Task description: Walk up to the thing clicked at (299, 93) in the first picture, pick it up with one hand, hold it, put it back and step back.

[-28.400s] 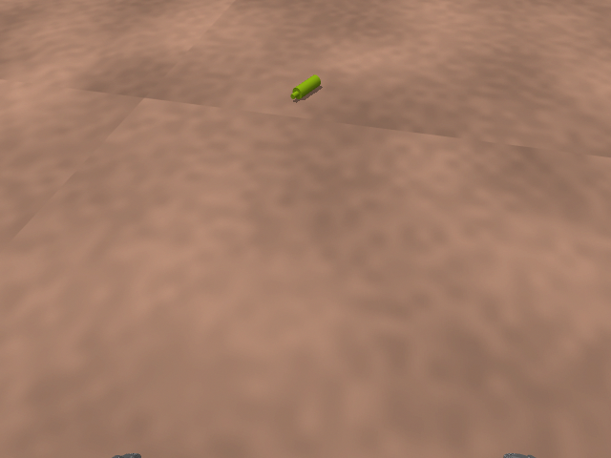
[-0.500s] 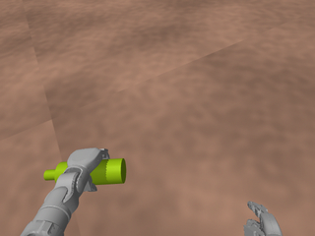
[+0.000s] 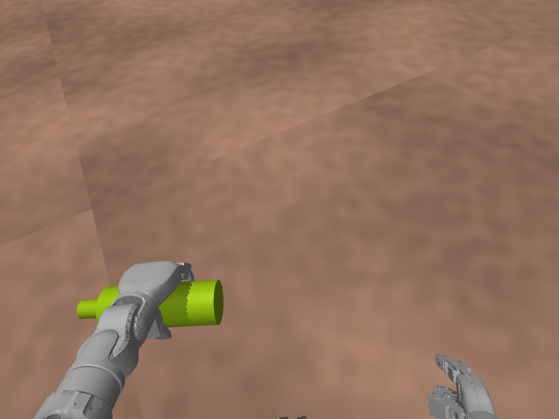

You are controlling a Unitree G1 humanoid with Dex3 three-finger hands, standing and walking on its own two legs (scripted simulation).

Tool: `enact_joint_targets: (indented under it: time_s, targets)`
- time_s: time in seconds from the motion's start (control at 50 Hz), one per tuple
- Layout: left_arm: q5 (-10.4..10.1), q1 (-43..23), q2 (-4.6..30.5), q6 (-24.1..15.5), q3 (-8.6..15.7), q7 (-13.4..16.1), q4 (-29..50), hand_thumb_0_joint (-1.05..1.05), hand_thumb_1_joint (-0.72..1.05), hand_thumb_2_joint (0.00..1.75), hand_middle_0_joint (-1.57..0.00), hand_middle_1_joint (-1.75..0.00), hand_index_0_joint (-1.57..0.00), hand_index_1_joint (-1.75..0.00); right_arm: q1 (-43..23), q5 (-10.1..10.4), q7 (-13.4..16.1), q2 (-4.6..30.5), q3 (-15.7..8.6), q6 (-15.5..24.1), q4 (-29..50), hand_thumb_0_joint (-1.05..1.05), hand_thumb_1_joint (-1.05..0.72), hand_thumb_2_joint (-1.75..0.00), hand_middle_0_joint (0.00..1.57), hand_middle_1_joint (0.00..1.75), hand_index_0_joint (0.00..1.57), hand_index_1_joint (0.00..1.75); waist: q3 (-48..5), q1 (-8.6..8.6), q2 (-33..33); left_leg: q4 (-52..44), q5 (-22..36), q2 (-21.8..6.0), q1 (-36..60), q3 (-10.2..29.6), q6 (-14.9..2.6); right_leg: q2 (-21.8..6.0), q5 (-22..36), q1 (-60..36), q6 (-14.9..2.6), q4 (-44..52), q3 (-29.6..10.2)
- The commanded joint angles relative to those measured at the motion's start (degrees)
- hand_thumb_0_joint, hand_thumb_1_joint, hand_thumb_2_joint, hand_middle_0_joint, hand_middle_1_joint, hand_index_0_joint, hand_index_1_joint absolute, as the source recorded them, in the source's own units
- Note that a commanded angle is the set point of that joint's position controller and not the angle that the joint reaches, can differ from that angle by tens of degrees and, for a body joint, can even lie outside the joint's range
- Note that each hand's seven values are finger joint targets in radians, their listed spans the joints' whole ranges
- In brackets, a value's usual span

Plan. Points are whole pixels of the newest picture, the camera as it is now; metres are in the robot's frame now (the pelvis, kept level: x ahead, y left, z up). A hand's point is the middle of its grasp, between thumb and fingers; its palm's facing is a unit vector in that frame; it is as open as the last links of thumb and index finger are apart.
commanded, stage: hold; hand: left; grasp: from above
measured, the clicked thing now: (150, 305) +0.29 +0.25 -0.06
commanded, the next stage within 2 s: crouch in 0.20 s
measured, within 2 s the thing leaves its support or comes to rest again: neither
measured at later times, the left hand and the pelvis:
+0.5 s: hand (159, 305) +0.29 +0.23 -0.06, palm faces -0.46 -0.06 -0.88, open 10.0 cm; pelvis +0.01 +0.00 +0.00, yaw +0 degrees
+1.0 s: hand (182, 330) +0.33 +0.26 -0.27, palm faces -0.41 +0.04 -0.91, open 10.0 cm; pelvis -0.06 +0.01 -0.16, yaw +1 degrees
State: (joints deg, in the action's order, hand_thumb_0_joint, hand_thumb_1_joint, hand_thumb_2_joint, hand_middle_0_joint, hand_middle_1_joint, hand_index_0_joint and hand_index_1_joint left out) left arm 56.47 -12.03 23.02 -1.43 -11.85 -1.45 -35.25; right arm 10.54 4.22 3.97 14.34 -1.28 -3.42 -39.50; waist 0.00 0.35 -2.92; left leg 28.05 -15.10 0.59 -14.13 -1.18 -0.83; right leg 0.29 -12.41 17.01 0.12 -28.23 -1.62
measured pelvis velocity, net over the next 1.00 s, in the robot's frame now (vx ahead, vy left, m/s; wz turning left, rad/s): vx -0.06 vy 0.01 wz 0.02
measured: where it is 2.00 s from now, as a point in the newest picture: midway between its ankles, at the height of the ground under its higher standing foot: outside the picture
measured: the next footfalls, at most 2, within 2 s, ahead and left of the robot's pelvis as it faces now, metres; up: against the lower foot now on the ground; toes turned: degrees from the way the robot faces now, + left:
none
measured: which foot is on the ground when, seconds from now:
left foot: down 0.00-1.00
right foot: down 0.00-1.00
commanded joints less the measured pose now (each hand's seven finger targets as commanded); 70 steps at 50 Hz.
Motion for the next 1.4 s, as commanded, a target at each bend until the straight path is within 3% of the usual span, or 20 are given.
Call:
enact_joint_targets:
  time_s: [0.0,0.1,0.26,0.28,0.3,0.38,0.48,0.56,0.66,0.74,0.82,0.86,0.92,0.98,1.06,1.12,1.16,1.26,1.34,1.38]
  targets:
    - [0.1,-20.8,13.2,0.0,6.8,2.8,11.9,0.0,0.69,0.96,-1.0,-0.85,-1.02,-0.83,-3.7,-0.2,0.2,7.7,-2.8,2.2,7.0,0.0,-0.9,-0.9,0.2,0.3,0.2,0.3,-15.9,-0.57,1.9,-2.8,15.1,0.8,5.7,0.6,-0.21,1.3,11.4,-5.9,-1.08,3.4,0.6]
    - [-0.4,-17.7,12.2,-0.1,6.1,2.4,11.5,0.0,0.67,0.93,-0.97,-0.85,-1.0,-0.82,-3.5,-0.1,-0.1,7.9,-3.1,2.0,7.5,0.0,-0.9,-0.9,0.2,0.3,0.2,0.3,-14.8,0.17,0.8,-3.5,15.2,0.4,5.6,1.1,0.3,1.5,10.5,-5.8,-1.53,3.5,1.0]
    - [0.0,-21.3,13.6,-0.7,7.1,2.9,11.5,0.0,0.68,0.94,-0.97,-0.86,-1.0,-0.83,-2.6,-0.3,-0.1,8.2,-3.3,1.6,7.2,0.0,-0.9,-0.9,0.2,0.3,0.2,0.3,-15.8,-0.56,0.2,-3.1,16.8,0.2,6.6,1.2,0.42,1.5,11.9,-5.5,-1.61,3.2,1.1]
    - [0.0,-22.7,13.1,-0.8,6.4,3.1,11.3,0.0,0.7,0.93,-0.92,-0.94,-1.0,-0.86,-2.3,-0.4,-0.1,8.2,-3.2,1.5,7.0,0.0,-0.9,-0.91,0.2,0.3,0.2,0.3,-15.5,-1.03,0.1,-3.0,16.7,0.1,6.5,1.3,0.52,1.5,11.7,-5.1,-1.56,3.2,1.0]
    - [0.3,-22.3,13.8,-0.8,7.4,3.3,10.5,0.0,0.62,0.85,-0.84,-0.88,-0.92,-0.8,-2.2,-0.4,-0.1,8.3,-3.3,1.6,7.1,0.0,-0.87,-0.89,0.2,0.3,0.2,0.3,-15.6,-0.56,0.3,-3.1,16.6,0.3,6.4,1.2,0.4,1.4,11.8,-5.3,-1.59,3.4,1.1]
    - [0.5,-17.5,11.0,-1.2,5.9,4.2,7.2,0.0,0.63,0.85,-0.93,-0.83,-0.97,-0.79,-1.3,-0.4,-0.3,8.2,-3.6,1.3,7.0,0.0,-0.89,-0.9,0.2,0.3,0.2,0.3,-15.0,-0.9,2.9,-2.1,17.9,0.7,4.9,0.7,0.01,1.2,13.9,-5.7,-1.31,2.8,0.9]
    - [2.9,-17.1,10.4,-2.5,6.4,8.1,0.5,0.0,0.65,0.83,-0.94,-0.81,-0.99,-0.77,-0.4,-1.2,-0.8,8.2,-3.7,0.5,6.2,0.0,-0.89,-0.9,0.2,0.3,0.2,0.3,-12.3,-1.5,4.7,0.4,15.0,0.9,0.4,0.9,0.23,1.0,11.1,-1.5,-1.26,1.0,1.3]
    - [5.0,-22.7,11.4,-3.8,6.8,12.2,-4.7,0.0,0.65,0.78,-0.91,-0.83,-0.97,-0.77,1.0,-2.1,-1.5,8.7,-4.0,0.2,4.9,0.0,-0.89,-0.9,0.2,0.3,0.2,0.3,-13.9,-2.75,2.6,7.1,12.0,0.9,-5.7,0.7,0.56,1.0,8.4,6.7,-1.34,-4.9,1.4]
    - [9.6,-31.4,12.7,-6.0,7.9,18.3,-8.2,0.0,0.6,0.76,-0.87,-0.83,-0.93,-0.77,4.8,-3.5,-2.7,9.1,-5.3,1.2,3.6,0.0,-0.89,-0.9,0.2,0.3,0.2,0.3,-24.2,-3.9,-0.1,21.8,8.7,1.1,-17.8,0.4,0.64,0.8,6.2,18.6,-1.59,-17.7,0.9]
    - [11.2,-34.0,12.3,-6.6,7.9,22.2,-15.5,0.0,0.59,0.73,-0.83,-0.87,-0.91,-0.78,6.1,-4.1,-3.4,10.3,-5.6,1.5,3.7,0.0,-0.89,-0.9,0.2,0.3,0.2,0.3,-27.6,-5.21,-1.2,30.8,4.2,0.8,-27.9,1.0,0.55,1.1,1.2,31.4,-2.1,-27.5,1.6]
    - [11.9,-39.8,16.9,-6.2,10.8,24.6,-18.1,0.0,0.58,0.7,-0.8,-0.88,-0.9,-0.78,6.5,-4.9,-3.2,11.0,-5.7,2.5,3.1,0.0,-0.89,-0.9,0.2,0.3,0.2,0.3,-33.1,-4.69,-4.1,37.9,-1.7,0.9,-37.9,2.3,0.67,1.2,-4.0,41.1,-2.53,-36.8,2.1]
    - [11.5,-41.0,16.1,-5.7,10.2,24.8,-20.7,0.0,0.6,0.72,-0.81,-0.89,-0.91,-0.79,7.5,-5.0,-2.7,11.0,-6.0,3.1,3.0,0.0,-0.89,-0.9,0.2,0.3,0.2,0.3,-35.3,-6.07,-3.5,41.5,-4.8,0.9,-42.3,2.6,0.22,1.1,-6.3,44.9,-2.44,-39.8,2.2]
    - [10.3,-42.1,16.0,-5.1,10.4,24.8,-21.8,0.0,0.58,0.79,-0.82,-0.9,-0.9,-0.82,8.0,-5.2,-2.4,11.3,-6.3,4.2,2.6,0.0,-0.89,-0.9,0.2,0.3,0.2,0.3,-37.9,-6.22,-2.5,45.8,-8.7,1.1,-49.5,2.9,0.12,0.9,-9.3,49.2,-2.4,-44.4,2.5]
    - [10.2,-44.0,20.8,-4.7,12.9,24.2,-19.5,0.0,0.6,0.85,-0.83,-0.94,-0.91,-0.86,8.2,-5.6,-2.3,11.7,-6.6,5.0,2.5,0.0,-0.89,-0.9,0.2,0.3,0.2,0.3,-44.2,-5.64,-4.0,50.0,-8.7,1.2,-52.3,3.2,0.07,0.7,-9.9,51.4,-2.59,-49.0,2.7]
    - [10.3,-46.3,21.6,-5.5,13.3,22.8,-23.6,0.0,0.63,0.9,-0.86,-0.99,-0.93,-0.91,8.0,-6.0,-2.6,12.1,-6.2,5.7,1.8,0.0,-0.89,-0.9,0.2,0.3,0.2,0.3,-40.5,-7.89,-2.8,54.0,-17.3,1.5,-60.8,4.4,0.06,0.6,-17.5,60.4,-2.52,-53.8,3.6]
    - [10.5,-46.8,22.3,-7.0,14.2,22.1,-23.4,0.0,0.65,0.85,-0.85,-0.97,-0.94,-0.88,8.2,-6.3,-3.3,12.5,-6.3,6.1,1.6,0.0,-0.89,-0.9,0.2,0.3,0.2,0.3,-43.3,-7.66,-4.6,56.7,-19.7,1.4,-61.3,5.9,0.24,0.4,-19.7,66.0,-2.74,-57.8,4.3]
    - [11.0,-49.4,23.3,-8.5,14.5,22.0,-23.2,0.0,0.67,0.87,-0.88,-0.96,-0.96,-0.88,8.4,-6.6,-3.9,12.8,-5.9,6.6,1.1,0.0,-0.89,-0.9,0.2,0.3,0.2,0.3,-43.5,-8.95,-5.1,58.7,-21.0,1.5,-63.5,6.8,0.15,0.2,-20.4,69.2,-2.59,-60.2,4.6]
    - [12.7,-50.2,25.7,-11.2,16.7,23.9,-24.2,0.0,0.71,0.92,-0.91,-0.96,-0.99,-0.88,9.6,-7.6,-5.2,13.0,-5.0,7.2,0.1,0.0,-0.89,-0.9,0.2,0.3,0.2,0.3,-46.8,-9.33,-6.7,64.7,-19.4,1.7,-66.7,6.2,-0.07,-0.4,-19.4,73.8,-2.44,-64.8,4.7]
    - [14.5,-51.2,27.0,-12.2,18.2,25.9,-24.3,0.0,0.69,0.91,-0.92,-0.91,-0.99,-0.84,10.7,-8.5,-6.3,13.6,-5.0,7.5,-1.1,0.0,-0.89,-0.9,0.2,0.3,0.2,0.3,-49.9,-8.96,-11.2,67.7,-13.5,1.6,-63.7,6.8,0.74,-0.7,-16.4,78.7,-2.74,-69.1,5.3]
    - [15.1,-51.5,27.0,-12.4,18.3,26.5,-24.0,0.0,0.67,0.88,-0.91,-0.88,-0.97,-0.82,11.6,-9.0,-7.1,13.8,-4.9,7.5,-1.5,0.0,-0.89,-0.9,0.2,0.3,0.2,0.3,-51.9,-9.07,-13.3,70.1,-7.1,1.4,-61.3,6.9,1.12,-0.7,-13.6,80.3,-2.91,-71.1,5.5]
